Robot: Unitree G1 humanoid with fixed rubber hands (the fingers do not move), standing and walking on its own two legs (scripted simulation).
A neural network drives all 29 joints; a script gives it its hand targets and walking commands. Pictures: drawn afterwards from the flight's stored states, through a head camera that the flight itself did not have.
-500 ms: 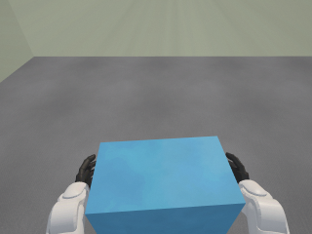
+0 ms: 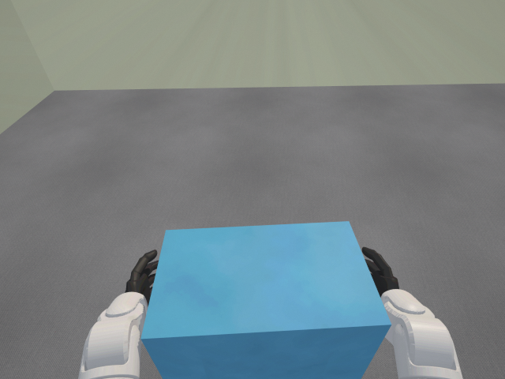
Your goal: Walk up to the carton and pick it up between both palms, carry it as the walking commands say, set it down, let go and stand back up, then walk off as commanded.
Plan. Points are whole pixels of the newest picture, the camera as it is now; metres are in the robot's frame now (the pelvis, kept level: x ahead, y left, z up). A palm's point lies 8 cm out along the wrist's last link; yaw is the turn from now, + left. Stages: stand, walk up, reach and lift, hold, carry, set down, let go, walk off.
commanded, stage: hold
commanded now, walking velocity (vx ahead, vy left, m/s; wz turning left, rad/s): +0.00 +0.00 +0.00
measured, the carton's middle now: (261, 323) +0.25 +0.00 -0.02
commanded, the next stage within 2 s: set down in 0.80 s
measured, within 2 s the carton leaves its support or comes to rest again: neither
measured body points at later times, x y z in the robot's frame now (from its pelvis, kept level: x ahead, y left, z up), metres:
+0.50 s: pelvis +0.02 -0.02 +0.01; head -0.04 -0.02 +0.46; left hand +0.31 +0.19 +0.05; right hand +0.31 -0.20 +0.04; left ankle +0.04 +0.11 -0.73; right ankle +0.03 -0.11 -0.73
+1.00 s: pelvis +0.01 +0.00 +0.01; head -0.02 +0.01 +0.46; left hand +0.31 +0.18 +0.02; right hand +0.28 -0.20 +0.02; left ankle +0.04 +0.11 -0.73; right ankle +0.03 -0.11 -0.73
